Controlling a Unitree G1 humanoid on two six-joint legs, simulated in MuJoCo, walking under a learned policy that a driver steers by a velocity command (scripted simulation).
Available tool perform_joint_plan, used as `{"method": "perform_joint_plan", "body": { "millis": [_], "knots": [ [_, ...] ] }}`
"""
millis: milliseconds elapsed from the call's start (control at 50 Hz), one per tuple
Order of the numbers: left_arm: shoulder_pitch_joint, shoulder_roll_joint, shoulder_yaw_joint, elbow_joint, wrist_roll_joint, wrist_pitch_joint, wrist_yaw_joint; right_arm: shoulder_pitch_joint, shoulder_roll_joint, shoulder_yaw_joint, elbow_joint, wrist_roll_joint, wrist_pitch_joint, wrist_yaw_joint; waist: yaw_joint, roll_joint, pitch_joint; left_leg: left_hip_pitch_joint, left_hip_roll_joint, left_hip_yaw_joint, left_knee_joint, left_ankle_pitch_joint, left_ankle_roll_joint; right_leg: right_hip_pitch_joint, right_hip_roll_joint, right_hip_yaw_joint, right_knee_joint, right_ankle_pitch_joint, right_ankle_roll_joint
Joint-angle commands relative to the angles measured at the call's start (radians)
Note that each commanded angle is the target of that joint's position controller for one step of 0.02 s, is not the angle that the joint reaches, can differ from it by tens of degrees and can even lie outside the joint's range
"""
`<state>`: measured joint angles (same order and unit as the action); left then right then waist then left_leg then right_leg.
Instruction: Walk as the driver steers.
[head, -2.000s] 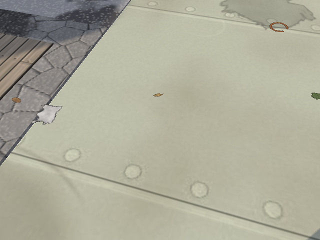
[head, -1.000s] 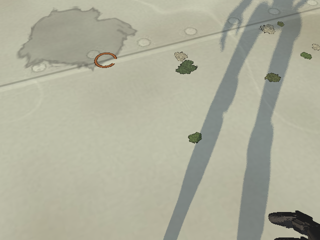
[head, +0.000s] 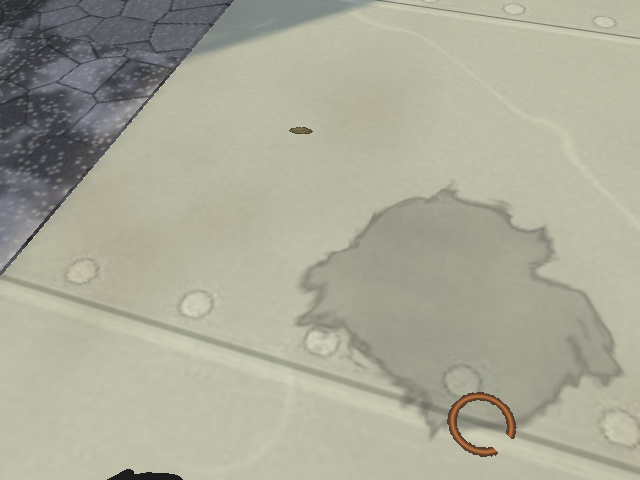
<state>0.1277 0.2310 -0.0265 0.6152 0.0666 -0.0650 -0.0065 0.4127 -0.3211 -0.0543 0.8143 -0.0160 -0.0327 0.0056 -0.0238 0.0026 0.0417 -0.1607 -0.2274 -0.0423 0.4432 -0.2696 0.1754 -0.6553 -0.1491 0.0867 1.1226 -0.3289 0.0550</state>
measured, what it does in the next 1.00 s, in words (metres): walks ahead, turning right: right foot, then left foot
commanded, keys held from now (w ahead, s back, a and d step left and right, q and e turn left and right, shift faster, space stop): w+shift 0.10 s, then w+e+shift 0.64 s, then w+q+shift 0.26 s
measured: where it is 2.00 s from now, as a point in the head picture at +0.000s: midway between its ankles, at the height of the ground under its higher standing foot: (419, 81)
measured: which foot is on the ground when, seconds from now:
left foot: down 0.00-0.24, up 0.26-0.62, down 0.64-1.00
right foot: up 0.00-0.20, down 0.22-0.66, up 0.68-1.00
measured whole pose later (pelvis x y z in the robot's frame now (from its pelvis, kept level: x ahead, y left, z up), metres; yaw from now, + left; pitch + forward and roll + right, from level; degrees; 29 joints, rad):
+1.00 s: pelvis +0.93 -0.20 -0.01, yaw -21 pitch +3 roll +1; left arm -0.09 0.30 0.00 0.58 0.04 -0.05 -0.08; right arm 0.61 -0.31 -0.05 0.94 -0.01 -0.09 0.02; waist -0.14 -0.01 0.00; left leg 0.16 0.02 0.04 0.20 -0.39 -0.02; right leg -0.63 -0.03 0.00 0.65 -0.10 -0.07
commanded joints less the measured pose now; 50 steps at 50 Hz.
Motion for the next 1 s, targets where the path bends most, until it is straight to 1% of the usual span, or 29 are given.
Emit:
{"method": "perform_joint_plan", "body": {
  "millis": [20, 80, 120, 160, 200, 220, 240, 260, 280, 300, 320, 340, 380, 460, 560, 600, 620, 640, 660, 680, 700, 720, 740, 760, 800, 860, 920, 980, 1000],
  "knots": [
    [-0.045, 0.089, 0.018, -0.074, -0.014, 0.006, -0.018, -0.093, -0.119, -0.032, -0.085, 0.01, -0.059, 0.004, 0.038, -0.027, 0.072, -0.267, 0.225, -0.236, -0.312, 0.185, 0.127, 0.158, -0.007, -0.084, -0.291, 0.268, -0.004],
    [-0.104, 0.095, 0.023, -0.07, -0.042, 0.0, -0.029, -0.035, -0.143, -0.04, -0.061, 0.028, -0.076, 0.019, -0.019, 0.014, 0.047, -0.162, 0.268, -0.229, -0.348, 0.328, 0.081, 0.267, 0.036, -0.106, -0.476, 0.538, -0.049],
    [-0.147, 0.128, 0.035, -0.073, -0.041, 0.0, -0.026, 0.015, -0.156, -0.041, -0.035, 0.022, -0.074, 0.013, -0.05, 0.0, 0.046, 0.048, 0.304, -0.201, -0.318, 0.494, 0.057, 0.201, 0.066, -0.132, -0.56, 0.497, -0.084],
    [-0.099, 0.165, 0.057, -0.054, -0.037, -0.002, -0.017, 0.029, -0.195, -0.046, -0.015, 0.005, -0.07, 0.002, -0.025, 0.035, -0.014, 0.22, 0.334, -0.152, -0.189, 0.856, 0.015, 0.237, 0.134, -0.174, -0.583, 0.35, -0.129],
    [0.206, 0.216, 0.092, 0.036, -0.047, 0.002, 0.002, -0.009, -0.219, -0.051, -0.006, -0.033, -0.05, -0.011, 0.138, 0.079, -0.165, 0.259, 0.338, -0.083, 0.177, 1.123, -0.02, 0.481, 0.208, -0.204, -0.575, 0.164, -0.169],
    [0.433, 0.263, 0.113, 0.099, -0.044, 0.008, 0.016, -0.06, -0.186, -0.042, -0.016, -0.047, -0.044, -0.018, 0.255, 0.056, -0.247, 0.07, 0.304, -0.045, 0.502, 0.976, -0.038, 0.738, 0.138, -0.132, -0.528, 0.067, -0.2],
    [0.506, 0.386, 0.147, 0.119, -0.018, 0.009, 0.019, 0.009, -0.052, -0.007, -0.075, -0.007, -0.056, -0.005, 0.197, -0.259, -0.346, -0.303, 0.14, 0.022, 0.97, 0.34, -0.1, 0.989, -0.098, 0.38, -0.615, -0.236, -0.34],
    [0.429, 0.331, 0.139, 0.129, -0.039, 0.017, -0.005, 0.019, -0.045, 0.008, -0.093, -0.02, -0.078, 0.006, 0.125, -0.325, -0.337, -0.534, 0.085, -0.041, 1.033, -0.151, -0.097, 1.025, -0.151, 0.833, -0.859, -0.297, -0.376],
    [0.296, 0.274, 0.133, 0.103, -0.042, 0.014, -0.015, -0.078, -0.069, 0.013, -0.11, -0.023, -0.081, 0.001, 0.099, -0.173, -0.18, -0.627, 0.182, -0.074, 1.031, -0.057, -0.089, 0.912, -0.146, 0.717, -0.87, -0.314, -0.379],
    [0.277, 0.229, 0.127, 0.107, -0.051, 0.012, -0.02, -0.16, -0.09, 0.019, -0.122, -0.034, -0.087, 0.005, 0.099, -0.022, -0.119, -0.592, 0.231, -0.071, 0.952, 0.003, -0.096, 0.777, -0.115, 0.592, -0.865, -0.213, -0.363],
    [0.282, 0.205, 0.12, 0.125, -0.05, 0.011, -0.018, -0.206, -0.084, 0.023, -0.143, -0.045, -0.086, 0.009, 0.078, 0.018, -0.064, -0.556, 0.259, -0.063, 0.867, 0.002, -0.105, 0.659, -0.069, 0.505, -0.88, -0.14, -0.341],
    [0.289, 0.176, 0.107, 0.149, -0.05, 0.008, -0.014, -0.217, -0.068, 0.03, -0.166, -0.06, -0.074, 0.013, 0.038, 0.011, -0.02, -0.524, 0.276, -0.06, 0.802, -0.015, -0.125, 0.558, -0.026, 0.448, -0.9, -0.099, -0.329],
    [0.302, 0.185, 0.108, 0.17, -0.057, -0.005, -0.01, -0.226, -0.046, 0.045, -0.187, -0.069, -0.047, 0.021, 0.005, -0.038, 0.021, -0.505, 0.299, -0.039, 0.692, -0.057, -0.16, 0.453, 0.023, 0.385, -0.941, -0.06, -0.343],
    [0.288, 0.217, 0.128, 0.157, -0.064, -0.017, -0.01, -0.442, -0.032, 0.075, -0.276, -0.036, -0.046, 0.039, 0.038, -0.041, 0.088, -0.39, 0.293, 0.032, 0.32, 0.2, -0.219, 0.273, 0.101, 0.274, -1.037, 0.107, -0.326],
    [0.35, 0.248, 0.147, 0.175, -0.084, -0.019, -0.011, -0.511, -0.048, 0.069, -0.297, -0.017, -0.052, 0.027, 0.092, -0.048, 0.019, -0.223, 0.243, 0.036, 0.106, 0.366, -0.2, 0.436, 0.081, 0.283, -0.951, 0.47, -0.255],
    [0.354, 0.272, 0.153, 0.179, -0.076, -0.012, -0.001, -0.419, -0.089, 0.047, -0.272, -0.019, -0.057, 0.009, 0.05, -0.044, -0.064, -0.091, 0.202, 0.038, 0.061, 0.224, -0.179, 0.526, 0.083, 0.277, -0.766, 0.725, -0.218],
    [0.337, 0.298, 0.158, 0.178, -0.072, -0.012, -0.003, -0.278, -0.118, 0.03, -0.234, -0.019, -0.062, -0.005, -0.024, -0.027, -0.159, 0.076, 0.193, 0.047, 0.057, 0.155, -0.165, 0.517, 0.114, 0.248, -0.573, 0.802, -0.196],
    [0.298, 0.283, 0.155, 0.165, -0.069, -0.019, -0.007, -0.088, -0.162, 0.007, -0.197, -0.028, -0.068, -0.025, -0.122, -0.018, -0.255, 0.32, 0.287, -0.027, 0.089, 0.057, -0.14, 0.375, 0.155, 0.229, -0.32, 0.681, -0.179],
    [0.305, 0.145, 0.12, 0.13, -0.079, -0.031, -0.003, 0.1, -0.239, -0.024, -0.18, -0.062, -0.069, -0.046, -0.162, 0.152, -0.412, 0.575, 0.569, -0.348, 0.044, -0.353, -0.091, 0.167, 0.225, 0.135, 0.027, 0.202, -0.176],
    [0.377, 0.103, 0.094, 0.073, -0.104, -0.022, -0.004, 0.029, -0.293, -0.038, -0.178, -0.058, -0.056, -0.037, -0.065, 0.405, -0.509, 0.632, 0.741, -0.847, -0.155, -0.533, -0.004, -0.045, 0.258, 0.043, 0.245, -0.165, -0.165],
    [0.285, 0.169, 0.101, 0.104, -0.076, -0.002, 0.005, -0.067, -0.18, -0.027, -0.193, -0.05, -0.049, -0.034, -0.069, 0.212, -0.325, 0.498, 0.676, -0.745, -0.17, -0.584, -0.006, -0.147, 0.165, 0.021, 0.283, -0.052, -0.176],
    [0.199, 0.18, 0.104, 0.1, -0.056, 0.007, -0.004, -0.107, -0.099, -0.009, -0.188, -0.043, -0.05, -0.03, -0.074, 0.096, -0.192, 0.369, 0.625, -0.546, -0.159, -0.398, -0.022, -0.152, 0.13, 0.002, 0.238, 0.017, -0.17],
    [0.151, 0.169, 0.104, 0.096, -0.048, 0.016, -0.018, -0.108, -0.07, -0.002, -0.167, -0.047, -0.051, -0.026, -0.061, 0.036, -0.12, 0.27, 0.586, -0.41, -0.173, -0.196, -0.036, -0.129, 0.103, -0.005, 0.203, 0.036, -0.162],
    [0.114, 0.141, 0.098, 0.079, -0.028, 0.023, -0.033, -0.078, -0.055, 0.004, -0.132, -0.045, -0.059, -0.025, -0.046, 0.047, -0.072, 0.19, 0.535, -0.32, -0.189, -0.069, -0.041, -0.105, 0.09, 0.004, 0.17, 0.039, -0.158],
    [0.099, 0.084, 0.078, 0.053, -0.021, 0.034, -0.048, -0.03, -0.019, 0.014, -0.069, -0.028, -0.084, -0.009, -0.002, 0.099, -0.041, 0.117, 0.5, -0.246, -0.216, 0.077, -0.029, -0.083, 0.09, 0.035, 0.106, 0.008, -0.148],
    [-0.045, 0.097, 0.063, -0.03, -0.01, 0.032, -0.062, -0.025, -0.046, 0.006, -0.03, -0.002, -0.098, -0.004, 0.035, 0.092, 0.037, 0.083, 0.481, -0.154, -0.302, 0.149, -0.002, -0.165, 0.093, 0.032, -0.086, 0.066, -0.125],
    [-0.136, 0.101, 0.038, -0.06, -0.022, 0.016, -0.091, -0.061, -0.094, -0.008, -0.024, 0.015, -0.092, 0.007, 0.051, 0.063, 0.066, -0.16, 0.398, -0.036, -0.431, 0.251, -0.014, 0.203, 0.111, -0.131, -0.419, 0.298, -0.112],
    [-0.069, 0.165, 0.059, -0.025, -0.026, 0.014, -0.067, -0.024, -0.194, -0.031, -0.003, 0.014, -0.09, 0.018, 0.096, 0.038, 0.008, -0.067, 0.432, -0.011, -0.306, 0.7, -0.018, 0.417, 0.165, -0.145, -0.467, 0.252, -0.124],
    [0.051, 0.187, 0.073, 0.013, -0.018, 0.01, -0.049, -0.011, -0.216, -0.035, 0.008, 0.014, -0.084, 0.016, 0.16, 0.026, -0.072, -0.041, 0.411, 0.017, -0.106, 0.846, -0.033, 0.561, 0.197, -0.151, -0.496, 0.199, -0.13]
  ]
}}
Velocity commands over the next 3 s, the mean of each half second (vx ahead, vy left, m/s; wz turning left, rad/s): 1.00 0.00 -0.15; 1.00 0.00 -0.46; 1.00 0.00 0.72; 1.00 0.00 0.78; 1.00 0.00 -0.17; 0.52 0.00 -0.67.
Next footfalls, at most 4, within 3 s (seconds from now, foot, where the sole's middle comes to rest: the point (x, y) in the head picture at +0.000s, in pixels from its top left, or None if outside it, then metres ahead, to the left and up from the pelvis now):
0.22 right None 0.42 -0.17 -0.77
0.64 left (339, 329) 0.83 -0.01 -0.77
1.04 right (477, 241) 1.09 -0.38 -0.77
1.48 left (419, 128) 1.55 -0.29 -0.77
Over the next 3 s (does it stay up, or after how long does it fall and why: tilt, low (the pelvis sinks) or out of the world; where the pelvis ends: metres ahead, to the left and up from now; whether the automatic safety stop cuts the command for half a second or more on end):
stays up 2.60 -0.01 0.00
